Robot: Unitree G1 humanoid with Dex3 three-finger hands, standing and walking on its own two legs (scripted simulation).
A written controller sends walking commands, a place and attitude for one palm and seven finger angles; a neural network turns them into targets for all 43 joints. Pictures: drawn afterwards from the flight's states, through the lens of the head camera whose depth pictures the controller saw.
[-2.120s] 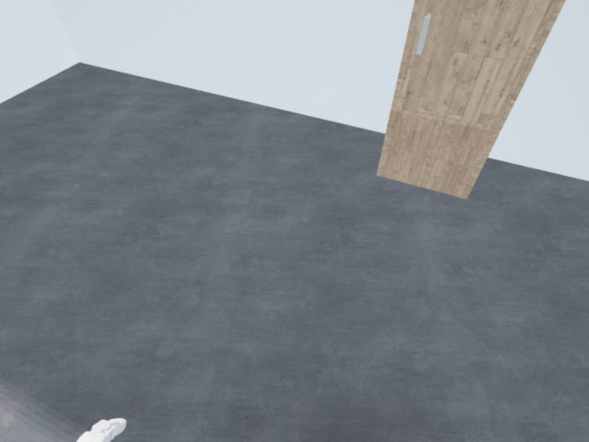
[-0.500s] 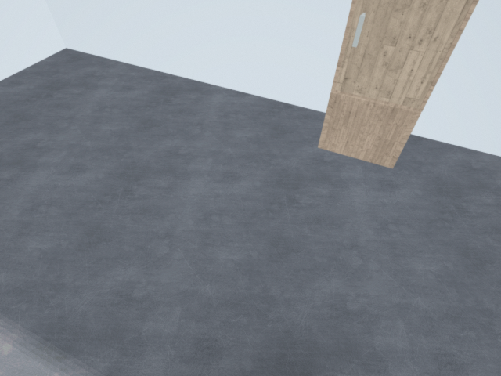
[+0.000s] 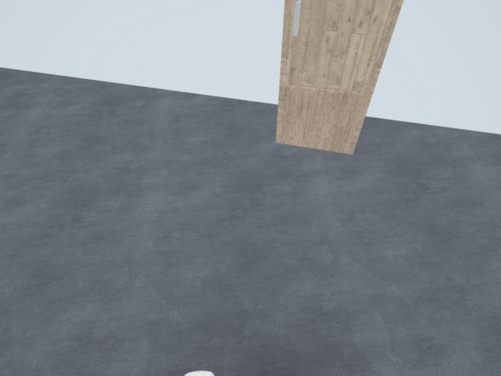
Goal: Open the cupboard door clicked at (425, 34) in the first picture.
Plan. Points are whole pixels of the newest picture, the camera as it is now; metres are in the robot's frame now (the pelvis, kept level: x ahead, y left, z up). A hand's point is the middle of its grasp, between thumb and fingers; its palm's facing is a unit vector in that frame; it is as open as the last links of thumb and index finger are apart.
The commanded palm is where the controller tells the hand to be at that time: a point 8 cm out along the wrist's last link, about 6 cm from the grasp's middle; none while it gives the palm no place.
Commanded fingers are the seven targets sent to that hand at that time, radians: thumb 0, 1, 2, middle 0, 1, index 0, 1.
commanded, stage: walk to a spot facing it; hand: left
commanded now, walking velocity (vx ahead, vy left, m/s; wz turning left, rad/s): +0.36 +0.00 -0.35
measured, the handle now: (297, 17) +1.43 -0.05 -0.02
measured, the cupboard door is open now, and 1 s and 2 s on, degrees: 0 0 0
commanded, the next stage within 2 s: turn to face it in 1.12 s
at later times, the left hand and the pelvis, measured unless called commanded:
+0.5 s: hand (146, 325) +0.23 +0.25 -0.18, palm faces -0.12 -0.98 -0.16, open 7.4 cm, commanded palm none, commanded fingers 0.00 0.90 0.90 -0.20 -0.30 -0.20 -0.30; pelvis +0.22 +0.06 +0.00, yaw -12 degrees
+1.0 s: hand (243, 187) +0.61 +0.09 -0.17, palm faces -0.47 -0.87 -0.14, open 7.4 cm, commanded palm none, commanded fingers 0.00 0.90 0.90 -0.20 -0.30 -0.20 -0.30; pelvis +0.43 -0.01 -0.01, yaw -26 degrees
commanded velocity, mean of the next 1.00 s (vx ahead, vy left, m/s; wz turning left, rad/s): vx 0.35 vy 0.00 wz -0.42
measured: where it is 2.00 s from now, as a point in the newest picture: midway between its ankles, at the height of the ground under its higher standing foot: (293, 274)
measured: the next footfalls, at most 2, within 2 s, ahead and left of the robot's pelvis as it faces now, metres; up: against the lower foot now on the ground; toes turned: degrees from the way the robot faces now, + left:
left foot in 0.36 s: +0.32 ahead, +0.13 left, +0.00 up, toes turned -1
right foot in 1.00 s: +0.52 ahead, -0.13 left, +0.00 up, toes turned -35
